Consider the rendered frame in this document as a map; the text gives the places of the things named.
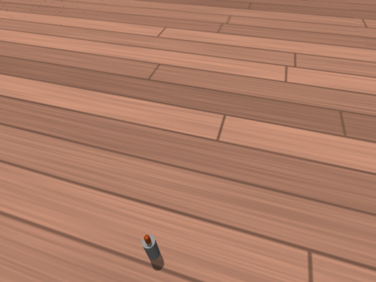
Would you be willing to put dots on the bottle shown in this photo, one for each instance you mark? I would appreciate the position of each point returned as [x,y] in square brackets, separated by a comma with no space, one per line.
[150,246]

